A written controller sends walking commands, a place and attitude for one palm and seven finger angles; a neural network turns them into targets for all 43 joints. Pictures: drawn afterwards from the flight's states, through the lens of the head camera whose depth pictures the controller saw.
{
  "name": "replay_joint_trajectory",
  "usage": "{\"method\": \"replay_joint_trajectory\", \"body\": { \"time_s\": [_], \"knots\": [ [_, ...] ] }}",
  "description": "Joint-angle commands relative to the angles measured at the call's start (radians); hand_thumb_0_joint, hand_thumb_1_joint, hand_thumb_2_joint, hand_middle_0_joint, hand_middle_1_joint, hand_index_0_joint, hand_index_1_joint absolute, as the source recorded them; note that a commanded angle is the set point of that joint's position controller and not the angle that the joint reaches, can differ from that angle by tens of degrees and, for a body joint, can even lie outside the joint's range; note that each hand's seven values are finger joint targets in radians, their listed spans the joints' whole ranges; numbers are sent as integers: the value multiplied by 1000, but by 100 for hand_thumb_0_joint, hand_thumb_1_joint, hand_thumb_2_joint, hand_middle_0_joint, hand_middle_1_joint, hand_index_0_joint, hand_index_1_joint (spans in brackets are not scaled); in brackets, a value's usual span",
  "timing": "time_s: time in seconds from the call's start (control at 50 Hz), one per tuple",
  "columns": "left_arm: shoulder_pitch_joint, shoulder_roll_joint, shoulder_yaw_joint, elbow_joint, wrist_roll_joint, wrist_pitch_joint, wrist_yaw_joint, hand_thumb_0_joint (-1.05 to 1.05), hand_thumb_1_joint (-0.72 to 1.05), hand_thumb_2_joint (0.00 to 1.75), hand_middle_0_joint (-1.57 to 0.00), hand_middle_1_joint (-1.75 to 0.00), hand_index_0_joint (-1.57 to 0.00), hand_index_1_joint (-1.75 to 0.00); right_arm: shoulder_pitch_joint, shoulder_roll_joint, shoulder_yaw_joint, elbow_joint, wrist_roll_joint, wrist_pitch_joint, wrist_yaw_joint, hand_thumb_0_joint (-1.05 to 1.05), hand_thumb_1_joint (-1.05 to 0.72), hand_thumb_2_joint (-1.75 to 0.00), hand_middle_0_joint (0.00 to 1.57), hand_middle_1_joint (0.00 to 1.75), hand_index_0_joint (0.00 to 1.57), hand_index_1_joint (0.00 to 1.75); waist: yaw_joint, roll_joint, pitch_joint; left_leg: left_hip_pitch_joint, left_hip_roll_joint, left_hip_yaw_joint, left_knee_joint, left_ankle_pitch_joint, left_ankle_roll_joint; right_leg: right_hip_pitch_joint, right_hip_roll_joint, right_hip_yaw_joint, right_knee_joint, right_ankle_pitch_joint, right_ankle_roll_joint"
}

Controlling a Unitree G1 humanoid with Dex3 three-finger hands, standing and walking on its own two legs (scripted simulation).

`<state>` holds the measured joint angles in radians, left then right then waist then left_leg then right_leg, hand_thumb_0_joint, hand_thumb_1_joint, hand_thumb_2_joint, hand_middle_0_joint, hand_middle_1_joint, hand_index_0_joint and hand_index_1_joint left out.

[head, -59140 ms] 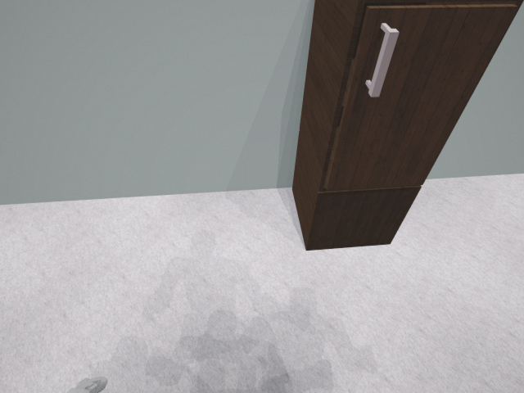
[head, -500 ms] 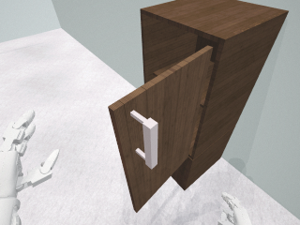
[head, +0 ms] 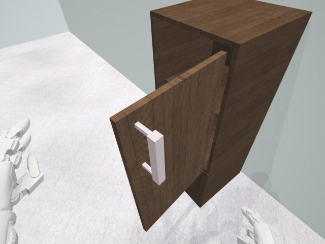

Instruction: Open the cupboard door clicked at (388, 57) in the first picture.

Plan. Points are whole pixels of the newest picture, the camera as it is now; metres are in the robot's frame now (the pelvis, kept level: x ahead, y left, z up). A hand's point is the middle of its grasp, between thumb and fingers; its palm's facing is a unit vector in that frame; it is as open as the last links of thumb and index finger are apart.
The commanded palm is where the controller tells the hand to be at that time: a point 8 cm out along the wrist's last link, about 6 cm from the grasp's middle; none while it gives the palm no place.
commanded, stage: step back with the hand held close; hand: left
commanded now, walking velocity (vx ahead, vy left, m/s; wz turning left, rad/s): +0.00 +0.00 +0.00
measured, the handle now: (150, 154) +0.27 +0.06 +0.13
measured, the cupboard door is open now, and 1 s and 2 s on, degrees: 98 98 98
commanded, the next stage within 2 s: stop stepping back and stand still in 1.28 s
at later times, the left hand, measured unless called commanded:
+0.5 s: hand (33, 189) +0.16 +0.26 +0.15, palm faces +0.32 -0.80 -0.50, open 7.4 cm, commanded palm +0.10 +0.31 +0.17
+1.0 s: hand out of the picture +0.08 +0.31 +0.16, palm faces +0.44 -0.76 -0.48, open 7.4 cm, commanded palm +0.01 +0.35 +0.17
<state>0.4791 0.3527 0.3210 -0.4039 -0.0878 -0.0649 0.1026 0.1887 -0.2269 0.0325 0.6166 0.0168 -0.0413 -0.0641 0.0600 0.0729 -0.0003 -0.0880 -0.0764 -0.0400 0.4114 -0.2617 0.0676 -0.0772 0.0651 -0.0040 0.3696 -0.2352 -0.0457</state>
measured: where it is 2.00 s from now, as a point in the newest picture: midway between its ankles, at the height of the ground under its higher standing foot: outside the picture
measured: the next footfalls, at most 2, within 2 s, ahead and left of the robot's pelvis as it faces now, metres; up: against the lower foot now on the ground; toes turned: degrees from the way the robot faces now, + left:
right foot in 1.40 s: -0.27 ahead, -0.03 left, +0.00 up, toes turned -5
left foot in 1.64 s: -0.17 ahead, +0.17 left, +0.00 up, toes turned +0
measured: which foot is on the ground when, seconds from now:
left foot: down 0.00-1.00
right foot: down 0.00-0.90, up 0.92-1.00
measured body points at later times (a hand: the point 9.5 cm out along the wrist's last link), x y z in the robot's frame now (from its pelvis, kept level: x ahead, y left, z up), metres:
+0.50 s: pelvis -0.04 +0.01 -0.01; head -0.02 +0.01 +0.44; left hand +0.14 +0.30 +0.18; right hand +0.12 -0.25 -0.09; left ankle -0.02 +0.07 -0.74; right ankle -0.02 -0.09 -0.74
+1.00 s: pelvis -0.12 +0.04 -0.02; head -0.09 +0.07 +0.43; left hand +0.05 +0.35 +0.19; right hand +0.04 -0.20 -0.10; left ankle -0.02 +0.08 -0.74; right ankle -0.12 -0.11 -0.68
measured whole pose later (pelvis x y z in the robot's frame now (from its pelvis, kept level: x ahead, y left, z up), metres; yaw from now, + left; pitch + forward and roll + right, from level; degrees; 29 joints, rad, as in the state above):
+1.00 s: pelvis -0.12 +0.04 -0.02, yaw +2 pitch +0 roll -4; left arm 0.55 0.45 0.47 -0.59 -0.02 -0.24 0.15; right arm 0.24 -0.21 -0.02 0.60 -0.01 -0.05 -0.07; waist -0.01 0.00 0.04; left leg -0.45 -0.04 0.03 0.62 -0.17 0.13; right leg -0.47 0.08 0.04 1.04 -0.41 0.01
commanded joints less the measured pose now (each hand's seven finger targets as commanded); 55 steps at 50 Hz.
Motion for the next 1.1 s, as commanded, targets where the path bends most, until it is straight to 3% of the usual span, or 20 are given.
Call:
{"method": "replay_joint_trajectory", "body": {
  "time_s": [0.0, 0.06, 0.08, 0.12, 0.18, 0.24, 0.32, 0.46, 0.58, 0.66, 0.74, 0.78, 0.82, 0.84, 0.88, 0.9, 0.92, 0.98, 1.02, 1.08],
  "knots": [
    [-76, 176, 117, -194, 0, -63, 20, 0, 90, 90, -20, -30, -20, -30, -136, -105, -42, -163, 0, -50, -7, 0, -90, -90, 20, 30, 20, 30, 1, -21, -58, -21, 85, -29, -49, 280, -49, 20, -63, 30, -45, 207, 13],
    [-142, 194, 122, -219, 0, -68, 21, 0, 90, 90, -20, -30, -20, -30, -144, -106, -42, -162, 2, -47, -9, 0, -90, -90, 20, 30, 20, 30, -4, -25, -68, -17, 83, -27, -46, 271, -42, 22, -67, 39, -52, 211, 13],
    [-254, 356, 286, -285, 7, -116, 32, 0, 90, 90, -20, -30, -20, -30, -118, -126, -54, -190, 14, -41, -6, 0, -90, -90, 20, 30, 20, 30, -30, -21, 15, -103, 107, -79, -25, 181, -14, -52, -123, 156, -86, 245, 9],
    [-75, 226, 187, -154, 10, -122, 17, 0, 90, 90, -20, -30, -20, -30, -117, -119, -62, -166, 3, -26, -4, 0, -90, -90, 20, 30, 20, 30, -38, -78, -4, -74, 102, -81, 18, 174, -12, -84, -164, 182, -91, 266, 3],
    [-6, 185, 146, -161, 16, -130, 13, 0, 90, 90, -20, -30, -20, -30, -109, -128, -71, -174, 4, -7, 1, 0, -90, -90, 20, 30, 20, 30, -45, -50, -66, -72, 115, -78, 25, 241, -16, -73, -172, 157, -51, 303, 11],
    [42, 200, 156, -208, 18, -133, 22, 0, 90, 90, -20, -30, -20, -30, -107, -134, -82, -187, 5, 9, 0, 0, -90, -90, 20, 30, 20, 30, -43, -21, -135, -90, 132, -78, 25, 331, -20, -30, -172, 127, 6, 384, 20],
    [62, 254, 212, -272, 19, -139, 36, 0, 90, 90, -20, -30, -20, -30, -102, -127, -94, -211, 13, 27, -8, 0, -90, -90, 20, 30, 20, 30, -47, -92, -178, -131, 141, -79, 45, 344, -22, -18, -174, 136, 55, 430, 21],
    [95, 262, 235, -304, 25, -152, 51, 0, 90, 90, -20, -30, -20, -30, -100, -129, -97, -226, 15, 28, -21, 0, -90, -90, 20, 30, 20, 30, -47, 3, -156, -252, 179, -135, -7, 269, -5, -16, -138, 127, 126, 287, 29],
    [70, 231, 226, -289, 52, -161, 48, 0, 90, 90, -20, -30, -20, -30, -85, -149, -99, -237, 3, 7, -23, 0, -90, -90, 20, 30, 20, 30, -45, 48, -78, -538, 246, -208, -128, -63, 46, 81, -79, 110, 278, 107, 44],
    [18, 218, 221, -244, 74, -165, 49, 0, 90, 90, -20, -30, -20, -30, -69, -150, -101, -239, 3, 0, -25, 0, -90, -90, 20, 30, 20, 30, -58, -66, -11, -710, 221, -207, -102, -392, 70, 91, -115, 180, 252, -4, 32],
    [-36, 247, 225, -314, 72, -185, 62, 0, 90, 90, -20, -30, -20, -30, -46, -150, -109, -227, -3, -12, -13, 0, -90, -90, 20, 30, 20, 30, -71, -183, -20, -435, 118, -129, 200, -292, 8, -262, -267, 348, -23, -294, -55],
    [-21, 242, 212, -350, 61, -200, 76, 0, 90, 90, -20, -30, -20, -30, -34, -134, -99, -213, -4, -20, -7, 0, -90, -90, 20, 30, 20, 30, -82, -199, -57, -256, 98, -95, 320, -186, -16, -397, -327, 327, -56, -259, -81],
    [18, 259, 238, -380, 55, -213, 84, 0, 90, 90, -20, -30, -20, -30, -31, -130, -94, -212, -1, -26, -6, 0, -90, -90, 20, 30, 20, 30, -83, -157, -93, -202, 120, -113, 246, -162, -13, -411, -297, 245, 20, -179, -59],
    [42, 279, 264, -399, 57, -218, 88, 0, 90, 90, -20, -30, -20, -30, -47, -141, -95, -217, -3, -27, -12, 0, -90, -90, 20, 30, 20, 30, -78, -47, -94, -225, 151, -148, 123, -170, -3, -394, -236, 188, 103, -162, -31],
    [49, 280, 293, -462, 68, -237, 86, 0, 90, 90, -20, -30, -20, -30, -72, -148, -90, -234, -15, -46, -20, 0, -90, -90, 20, 30, 20, 30, -59, 264, -90, -485, 367, -407, -240, -315, 50, -182, -23, 33, 532, -141, 54],
    [17, 301, 315, -463, 73, -240, 88, 0, 90, 90, -20, -30, -20, -30, -61, -119, -90, -221, -28, -63, -19, 0, -90, -90, 20, 30, 20, 30, -64, 246, -91, -546, 426, -444, -313, -351, 80, -161, -3, 78, 777, -220, 56],
    [-7, 305, 327, -459, 76, -253, 89, 0, 90, 90, -20, -30, -20, -30, -56, -119, -95, -200, -33, -79, -12, 0, -90, -90, 20, 30, 20, 30, -61, 172, -96, -595, 443, -414, -323, -408, 82, -125, 1, 113, 890, -213, 58],
    [27, 248, 285, -349, 56, -241, 86, 0, 90, 90, -20, -30, -20, -30, -57, -110, -103, -163, -29, -97, -3, 0, -90, -90, 20, 30, 20, 30, -58, 0, -68, -401, 377, -286, -227, -199, 76, -276, -13, 83, 805, -242, 63],
    [44, 200, 224, -325, 44, -228, 80, 0, 90, 90, -20, -30, -20, -30, -54, -103, -101, -144, -20, -107, 6, 0, -90, -90, 20, 30, 20, 30, -53, 0, -94, -262, 336, -233, -251, -163, 30, -313, -4, 30, 696, -272, 63],
    [4, 175, 161, -339, 41, -224, 67, 0, 90, 90, -20, -30, -20, -30, -51, -99, -93, -116, -21, -122, 11, 0, -90, -90, 20, 30, 20, 30, -54, 89, -156, -86, 301, -187, -310, -123, -44, -291, 12, -16, 523, -294, 55]
  ]
}}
